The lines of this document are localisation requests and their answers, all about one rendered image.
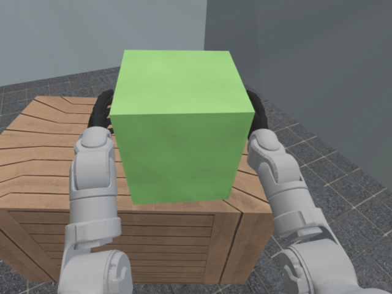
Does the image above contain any left robot forearm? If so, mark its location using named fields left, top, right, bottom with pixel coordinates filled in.
left=58, top=126, right=121, bottom=294

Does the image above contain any carton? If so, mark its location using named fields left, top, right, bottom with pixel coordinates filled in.
left=109, top=50, right=255, bottom=205

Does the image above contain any pedestal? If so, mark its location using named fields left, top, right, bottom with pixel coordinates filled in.
left=0, top=96, right=275, bottom=285

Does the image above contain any robot left hand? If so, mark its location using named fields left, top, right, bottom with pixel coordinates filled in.
left=88, top=89, right=114, bottom=134

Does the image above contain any robot left upper arm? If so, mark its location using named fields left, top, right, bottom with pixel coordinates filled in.
left=59, top=249, right=133, bottom=294

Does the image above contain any right robot forearm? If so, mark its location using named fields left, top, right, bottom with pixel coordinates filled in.
left=247, top=129, right=358, bottom=283

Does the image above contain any robot right hand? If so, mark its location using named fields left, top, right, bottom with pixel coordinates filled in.
left=246, top=90, right=269, bottom=141

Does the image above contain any robot right upper arm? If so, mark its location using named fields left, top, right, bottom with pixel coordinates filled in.
left=280, top=239, right=391, bottom=294

